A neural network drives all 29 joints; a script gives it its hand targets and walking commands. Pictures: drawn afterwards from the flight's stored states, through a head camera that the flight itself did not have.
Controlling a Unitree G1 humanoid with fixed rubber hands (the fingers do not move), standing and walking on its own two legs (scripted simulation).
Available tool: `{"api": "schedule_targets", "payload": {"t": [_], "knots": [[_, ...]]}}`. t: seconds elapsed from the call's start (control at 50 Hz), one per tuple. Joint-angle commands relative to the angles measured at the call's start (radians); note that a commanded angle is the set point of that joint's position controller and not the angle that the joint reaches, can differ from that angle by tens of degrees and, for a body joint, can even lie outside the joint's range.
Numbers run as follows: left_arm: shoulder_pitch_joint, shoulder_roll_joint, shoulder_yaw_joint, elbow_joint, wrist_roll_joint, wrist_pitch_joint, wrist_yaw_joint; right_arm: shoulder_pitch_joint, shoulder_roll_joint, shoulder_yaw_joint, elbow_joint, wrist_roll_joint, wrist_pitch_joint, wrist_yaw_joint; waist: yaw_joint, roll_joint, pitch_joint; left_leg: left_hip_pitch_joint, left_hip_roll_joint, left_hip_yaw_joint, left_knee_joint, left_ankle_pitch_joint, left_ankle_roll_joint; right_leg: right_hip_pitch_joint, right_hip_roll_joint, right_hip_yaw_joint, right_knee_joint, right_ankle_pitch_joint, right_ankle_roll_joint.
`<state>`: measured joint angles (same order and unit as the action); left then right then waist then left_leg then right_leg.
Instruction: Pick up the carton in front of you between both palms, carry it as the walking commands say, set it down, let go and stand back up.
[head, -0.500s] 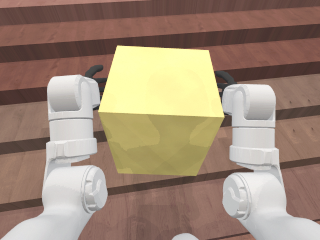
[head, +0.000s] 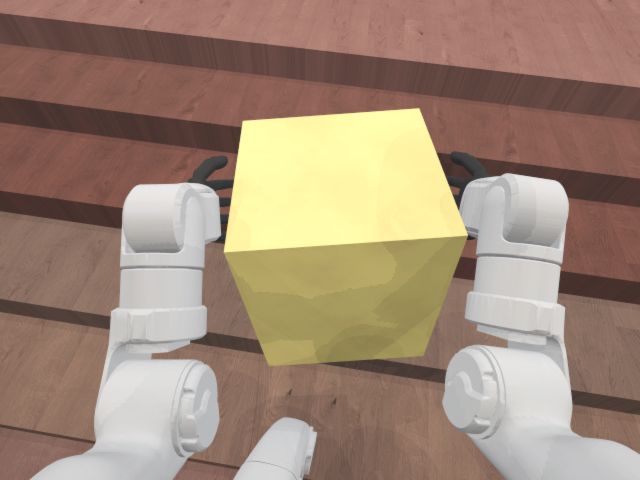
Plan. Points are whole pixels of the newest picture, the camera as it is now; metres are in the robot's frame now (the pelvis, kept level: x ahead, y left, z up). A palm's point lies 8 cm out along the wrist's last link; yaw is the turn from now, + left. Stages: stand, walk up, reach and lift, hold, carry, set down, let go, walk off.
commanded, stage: carry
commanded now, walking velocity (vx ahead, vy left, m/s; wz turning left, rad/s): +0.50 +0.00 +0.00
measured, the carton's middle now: (338, 246) +0.39 +0.06 +0.06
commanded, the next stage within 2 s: none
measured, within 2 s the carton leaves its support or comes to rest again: neither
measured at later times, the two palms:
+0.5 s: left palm out of the picture +0.72 +0.15 +0.30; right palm out of the picture +0.66 -0.14 +0.29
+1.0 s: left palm out of the picture +0.97 +0.16 +0.40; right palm out of the picture +1.00 -0.14 +0.40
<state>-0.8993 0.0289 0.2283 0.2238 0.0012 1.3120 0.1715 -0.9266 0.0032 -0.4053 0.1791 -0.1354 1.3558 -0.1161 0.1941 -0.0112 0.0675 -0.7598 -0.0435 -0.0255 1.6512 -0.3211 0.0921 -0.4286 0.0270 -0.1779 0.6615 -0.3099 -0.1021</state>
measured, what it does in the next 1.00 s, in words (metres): climbs: left foot 0.12 m higher, then right foot 0.10 m higher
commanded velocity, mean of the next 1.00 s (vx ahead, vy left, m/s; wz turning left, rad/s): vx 0.50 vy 0.00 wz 0.00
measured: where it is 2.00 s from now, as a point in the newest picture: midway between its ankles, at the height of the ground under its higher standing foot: (380, 118)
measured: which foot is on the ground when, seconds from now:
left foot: up 0.00-0.22, down 0.24-0.74, up 0.76-1.00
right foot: down 0.00-0.28, up 0.30-0.66, down 0.68-1.00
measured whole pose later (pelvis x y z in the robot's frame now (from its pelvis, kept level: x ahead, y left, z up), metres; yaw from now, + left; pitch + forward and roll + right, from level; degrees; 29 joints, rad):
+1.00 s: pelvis +0.60 -0.01 +0.23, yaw +0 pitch +3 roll -1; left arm -0.92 0.01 0.25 0.16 0.03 1.35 0.16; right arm -0.94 -0.05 -0.34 0.14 -0.09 1.39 -0.12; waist 0.10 0.03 0.02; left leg -0.98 0.03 0.03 1.75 -0.40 0.11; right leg -0.35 -0.02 -0.15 0.59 -0.31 -0.06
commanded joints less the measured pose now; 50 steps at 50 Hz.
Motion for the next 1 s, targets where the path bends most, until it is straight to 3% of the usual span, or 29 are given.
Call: {"api": "schedule_targets", "payload": {"t": [0.0,0.06,0.12,0.14,0.16,0.2,0.22,0.24,0.26,0.28,0.3,0.34,0.4,0.44,0.48,0.52,0.58,0.62,0.64,0.68,0.7,0.72,0.74,0.76,0.8,0.84,0.9,0.94,0.98], "knots": [[-1.079,-1.268,-0.6,-0.295,-0.587,-0.04,-0.293,-0.678,0.874,0.484,-0.053,0.269,-0.058,0.151,-0.077,0.0,-0.622,-0.209,0.051,0.033,-0.03,-0.078,0.023,0.601,-0.309,0.52,-0.245,0.423,-0.185],[-1.015,-1.201,-0.586,-0.269,-0.559,-0.029,-0.294,-0.652,0.848,0.515,-0.035,0.259,-0.051,0.147,-0.045,-0.046,-0.615,-0.546,0.105,-0.008,0.17,-0.2,0.039,0.838,-0.372,0.543,-0.244,0.41,-0.211],[-0.955,-1.149,-0.557,-0.196,-0.525,-0.013,-0.301,-0.648,0.826,0.536,-0.006,0.257,-0.035,0.145,-0.061,-0.015,-0.506,-0.622,0.149,0.041,0.046,-0.222,0.015,0.797,-0.323,0.448,-0.336,0.257,-0.159],[-0.932,-1.132,-0.539,-0.168,-0.507,-0.007,-0.304,-0.657,0.829,0.545,0.005,0.266,-0.027,0.146,-0.095,-0.007,-0.476,-0.396,0.164,0.078,-0.223,-0.188,0.019,0.611,-0.272,0.327,-0.426,0.291,-0.139],[-0.923,-1.129,-0.523,-0.137,-0.492,-0.001,-0.306,-0.67,0.844,0.561,0.02,0.287,-0.018,0.147,-0.109,-0.031,-0.45,-0.097,0.132,0.165,-0.471,-0.078,0.017,0.384,-0.222,0.191,-0.471,0.489,-0.112],[-0.876,-1.112,-0.486,-0.075,-0.453,0.023,-0.306,-0.683,0.904,0.589,0.056,0.336,-0.004,0.152,-0.188,-0.228,-0.545,0.257,0.001,0.303,-0.571,0.052,0.042,0.325,-0.208,0.039,-0.297,1.258,-0.079],[-0.854,-1.106,-0.472,-0.05,-0.427,0.029,-0.303,-0.69,0.943,0.61,0.064,0.372,-0.001,0.158,-0.257,-0.26,-0.622,0.383,-0.039,0.314,-0.684,0.113,0.042,0.363,-0.209,0.025,-0.11,1.446,-0.046],[-0.849,-1.1,-0.446,-0.03,-0.396,0.035,-0.299,-0.716,0.979,0.617,0.065,0.402,-0.004,0.167,-0.35,-0.153,-0.713,0.597,-0.052,0.264,-0.894,0.253,0.053,0.33,-0.139,0.01,0.171,1.363,0.001],[-0.814,-1.097,-0.418,-0.011,-0.366,0.034,-0.293,-0.725,0.999,0.626,0.046,0.435,-0.01,0.178,-0.389,0.016,-0.874,1.012,0.155,-0.16,-1.049,0.425,0.194,0.008,-0.073,0.132,0.58,0.771,0.084],[-0.752,-1.088,-0.393,0.002,-0.331,0.04,-0.291,-0.706,1.042,0.654,0.048,0.481,-0.028,0.189,-0.352,0.362,-0.917,1.059,0.368,-0.676,-1.215,0.679,0.368,-0.241,0.12,0.187,1.034,0.022,0.133],[-0.748,-1.073,-0.371,0.003,-0.3,0.032,-0.283,-0.764,1.093,0.675,-0.019,0.532,-0.035,0.203,-0.311,0.172,-0.89,1.018,0.338,-0.623,-1.148,0.562,0.322,-0.316,0.055,0.352,1.189,0.023,0.087],[-0.767,-1.042,-0.349,-0.06,-0.239,0.024,-0.261,-0.952,1.184,0.739,-0.176,0.624,-0.059,0.223,-0.28,0.038,-0.689,0.879,0.313,-0.487,-1.124,0.286,0.2,-0.473,-0.018,0.292,1.153,0.033,0.042],[-0.765,-0.993,-0.356,-0.112,-0.226,0.019,-0.232,-1.062,1.214,0.781,-0.281,0.699,-0.061,0.234,-0.251,0.029,-0.599,0.767,0.296,-0.358,-1.19,-0.03,0.142,-0.493,-0.071,0.263,1.014,0.012,0.014],[-0.74,-0.962,-0.36,-0.109,-0.213,0.021,-0.219,-1.038,1.184,0.766,-0.272,0.699,-0.051,0.232,-0.268,0.043,-0.584,0.791,0.306,-0.29,-1.216,0.111,0.178,-0.54,-0.055,0.163,0.995,-0.01,0.009],[-0.711,-0.942,-0.374,-0.084,-0.2,0.036,-0.21,-0.961,1.129,0.738,-0.227,0.667,-0.036,0.228,-0.31,0.116,-0.579,0.97,0.364,-0.327,-1.25,0.162,0.202,-0.778,-0.08,0.175,1.171,-0.126,-0.004],[-0.695,-0.928,-0.38,-0.045,-0.195,0.054,-0.208,-0.907,1.083,0.71,-0.175,0.632,-0.02,0.228,-0.333,0.088,-0.533,1.11,0.402,-0.334,-1.284,0.092,0.193,-1.011,-0.117,0.21,1.253,-0.234,-0.004],[-0.711,-0.916,-0.382,0.011,-0.205,0.072,-0.21,-0.893,1.031,0.668,-0.105,0.596,-0.001,0.236,-0.26,0.048,-0.426,0.861,0.285,-0.114,-1.424,-0.01,0.104,-0.784,-0.169,0.129,0.843,-0.137,0.02],[-0.726,-0.929,-0.393,0.046,-0.233,0.08,-0.212,-0.875,1.017,0.628,-0.034,0.569,0.016,0.239,-0.207,0.161,-0.396,0.523,0.214,0.132,-1.572,0.205,0.091,-0.273,-0.118,0.005,0.492,0.017,-0.002],[-0.757,-0.955,-0.398,0.051,-0.259,0.083,-0.217,-0.85,1.007,0.606,-0.003,0.549,0.021,0.238,-0.166,0.241,-0.449,0.526,0.233,0.151,-1.503,0.563,0.093,-0.118,-0.085,-0.047,0.483,0.07,-0.018],[-0.744,-0.98,-0.378,0.131,-0.297,0.072,-0.221,-0.821,0.986,0.543,0.082,0.503,0.037,0.232,-0.079,0.175,-0.594,0.709,0.176,0.254,-1.071,1.382,0.059,0.038,0.088,-0.137,0.274,0.065,-0.034],[-0.815,-1.024,-0.397,0.115,-0.327,0.072,-0.232,-0.808,0.967,0.516,0.113,0.465,0.03,0.222,-0.03,0.112,-0.672,0.66,0.146,0.231,-0.717,1.258,-0.031,0.277,0.028,-0.048,0.023,0.336,-0.024],[-0.777,-1.079,-0.394,0.124,-0.357,0.066,-0.247,-0.748,0.936,0.471,0.138,0.419,0.023,0.213,-0.024,0.11,-0.629,0.422,0.117,0.133,-0.496,0.594,-0.076,0.445,-0.082,0.229,-0.188,0.45,-0.02],[-0.796,-1.109,-0.404,0.111,-0.399,0.042,-0.263,-0.687,0.946,0.44,0.163,0.383,0.018,0.212,-0.084,-0.289,-0.749,0.089,-0.065,0.041,-0.041,-0.013,-0.118,0.677,-0.389,0.79,-0.177,1.064,-0.217],[-0.855,-1.158,-0.409,0.052,-0.435,0.027,-0.275,-0.704,0.948,0.434,0.171,0.357,0.009,0.205,-0.084,-0.184,-0.876,0.079,-0.034,-0.174,0.162,0.005,-0.071,0.698,-0.371,0.822,-0.113,1.036,-0.261],[-1.039,-1.189,-0.457,-0.148,-0.485,-0.004,-0.287,-0.788,0.999,0.455,0.054,0.372,-0.003,0.198,-0.135,-0.05,-0.742,-0.068,0.039,-0.106,0.186,0.05,-0.023,0.542,-0.323,0.696,-0.135,0.351,-0.181],[-1.111,-1.24,-0.506,-0.259,-0.532,-0.009,-0.288,-0.857,1.003,0.496,-0.042,0.399,-0.007,0.18,-0.156,-0.065,-0.621,-0.13,0.086,-0.075,0.115,0.063,-0.001,0.453,-0.299,0.59,-0.196,0.083,-0.124],[-1.017,-1.215,-0.516,-0.278,-0.514,0.003,-0.275,-0.814,1.002,0.565,-0.093,0.412,-0.011,0.161,-0.131,-0.03,-0.597,-0.187,0.1,-0.014,-0.039,-0.02,0.008,0.483,-0.306,0.482,-0.234,0.083,-0.126],[-0.931,-1.165,-0.511,-0.26,-0.477,0.017,-0.268,-0.765,1.0,0.599,-0.094,0.42,-0.005,0.159,-0.099,-0.08,-0.61,-0.34,0.094,0.038,0.124,-0.042,0.027,0.615,-0.35,0.478,-0.254,0.302,-0.179],[-0.863,-1.114,-0.504,-0.228,-0.444,0.029,-0.262,-0.75,0.991,0.627,-0.079,0.432,0.003,0.162,-0.06,-0.091,-0.591,-0.653,0.124,-0.019,0.329,-0.208,0.041,0.816,-0.401,0.53,-0.258,0.261,-0.194]]}}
